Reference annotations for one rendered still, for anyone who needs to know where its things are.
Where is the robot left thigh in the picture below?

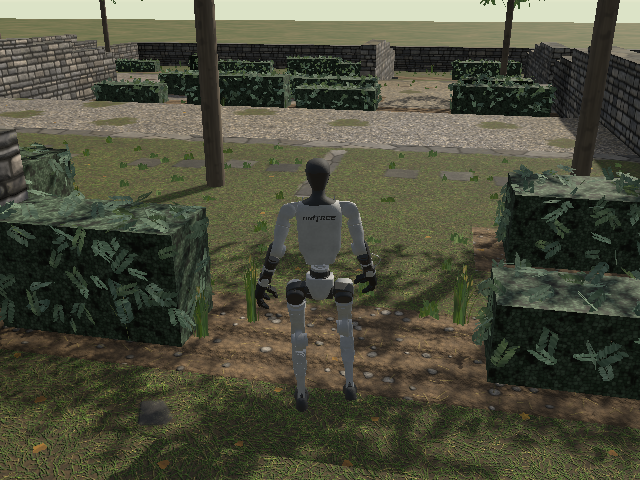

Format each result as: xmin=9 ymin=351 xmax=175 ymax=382
xmin=286 ymin=279 xmax=308 ymax=351

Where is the left robot upper arm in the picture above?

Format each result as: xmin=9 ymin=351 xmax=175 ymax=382
xmin=270 ymin=202 xmax=298 ymax=258

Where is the robot left forearm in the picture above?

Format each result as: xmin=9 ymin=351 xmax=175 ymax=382
xmin=258 ymin=242 xmax=280 ymax=287

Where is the right robot foot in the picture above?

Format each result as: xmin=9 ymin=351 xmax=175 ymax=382
xmin=343 ymin=382 xmax=357 ymax=401

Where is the right robot hand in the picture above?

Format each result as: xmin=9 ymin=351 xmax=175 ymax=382
xmin=354 ymin=273 xmax=377 ymax=293

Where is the left robot hand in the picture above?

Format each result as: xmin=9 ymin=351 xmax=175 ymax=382
xmin=255 ymin=283 xmax=278 ymax=309

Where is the robot right forearm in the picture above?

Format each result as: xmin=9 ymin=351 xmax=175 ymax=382
xmin=357 ymin=240 xmax=376 ymax=277

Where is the right robot upper arm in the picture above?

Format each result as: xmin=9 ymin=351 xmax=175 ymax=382
xmin=339 ymin=201 xmax=367 ymax=256

